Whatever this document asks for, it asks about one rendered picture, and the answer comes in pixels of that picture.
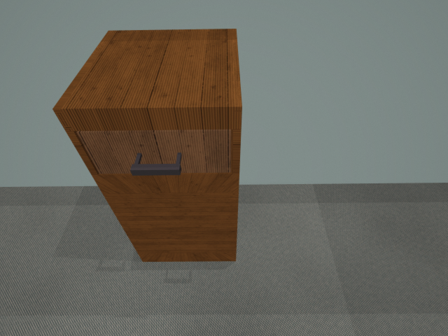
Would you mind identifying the cabinet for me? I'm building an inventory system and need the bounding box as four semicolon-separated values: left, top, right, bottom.
53;29;242;262

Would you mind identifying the handle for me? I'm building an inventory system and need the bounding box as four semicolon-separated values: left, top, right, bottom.
130;153;182;176

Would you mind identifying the drawer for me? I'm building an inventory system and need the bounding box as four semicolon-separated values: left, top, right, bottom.
77;129;231;174

